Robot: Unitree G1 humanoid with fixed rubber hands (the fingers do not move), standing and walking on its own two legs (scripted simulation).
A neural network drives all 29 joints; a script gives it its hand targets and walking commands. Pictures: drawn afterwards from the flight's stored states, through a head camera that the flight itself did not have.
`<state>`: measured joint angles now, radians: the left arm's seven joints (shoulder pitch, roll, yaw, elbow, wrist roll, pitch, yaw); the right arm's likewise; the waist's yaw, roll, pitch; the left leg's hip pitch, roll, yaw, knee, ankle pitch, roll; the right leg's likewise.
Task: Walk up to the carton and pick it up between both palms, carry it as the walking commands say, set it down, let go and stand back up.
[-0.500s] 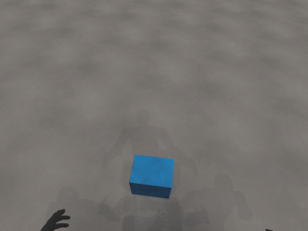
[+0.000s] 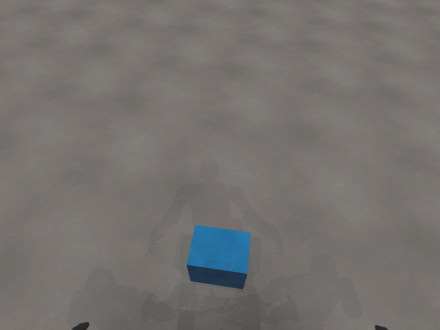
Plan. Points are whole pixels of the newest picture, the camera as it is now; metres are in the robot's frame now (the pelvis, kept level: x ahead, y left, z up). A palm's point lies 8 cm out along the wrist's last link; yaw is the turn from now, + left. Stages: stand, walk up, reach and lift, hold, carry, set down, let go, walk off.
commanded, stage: walk up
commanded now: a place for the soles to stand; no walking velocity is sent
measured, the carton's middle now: (219, 257) +0.49 +0.03 -0.67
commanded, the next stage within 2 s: reach and lift in 1.98 s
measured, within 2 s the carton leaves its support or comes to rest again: neither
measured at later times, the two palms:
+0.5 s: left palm out of the picture +0.11 +0.42 -0.13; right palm out of the picture +0.09 -0.23 -0.10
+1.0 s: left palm (64, 263) +0.26 +0.36 -0.12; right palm (359, 323) +0.17 -0.25 -0.11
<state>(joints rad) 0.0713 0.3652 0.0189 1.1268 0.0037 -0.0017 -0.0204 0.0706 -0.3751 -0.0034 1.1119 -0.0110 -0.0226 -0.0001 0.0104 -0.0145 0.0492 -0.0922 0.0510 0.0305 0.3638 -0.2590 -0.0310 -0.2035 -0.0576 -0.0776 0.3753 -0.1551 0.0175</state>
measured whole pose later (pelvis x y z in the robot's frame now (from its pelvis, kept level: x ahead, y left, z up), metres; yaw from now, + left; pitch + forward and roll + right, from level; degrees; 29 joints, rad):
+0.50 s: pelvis +0.06 +0.10 -0.01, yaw -1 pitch -3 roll -1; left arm 0.26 0.44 0.05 0.99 0.01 0.01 -0.01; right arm 0.27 -0.39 -0.05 0.93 -0.02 -0.03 0.02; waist -0.02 -0.04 0.10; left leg -0.22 0.03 0.08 0.55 -0.28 0.04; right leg -0.38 0.01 0.06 0.82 -0.40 0.00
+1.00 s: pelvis +0.11 +0.08 -0.01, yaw -6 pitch -2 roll +0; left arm 0.07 0.39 0.00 1.00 0.00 0.00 -0.02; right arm 0.12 -0.38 -0.03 0.98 0.00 -0.03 -0.01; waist -0.03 -0.02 0.07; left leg -0.12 0.05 0.13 0.49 -0.33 0.00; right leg -0.21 0.01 0.04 0.52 -0.28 0.00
